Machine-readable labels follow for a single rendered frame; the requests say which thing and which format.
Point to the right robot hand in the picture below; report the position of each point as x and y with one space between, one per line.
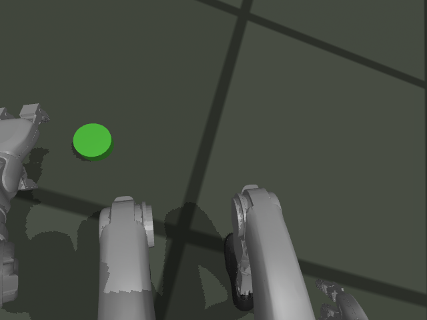
347 306

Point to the right robot foot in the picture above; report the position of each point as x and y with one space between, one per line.
242 302

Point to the left robot hand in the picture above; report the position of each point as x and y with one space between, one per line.
19 136

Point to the tin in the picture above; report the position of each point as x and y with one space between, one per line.
93 141

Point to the left robot arm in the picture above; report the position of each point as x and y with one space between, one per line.
10 174

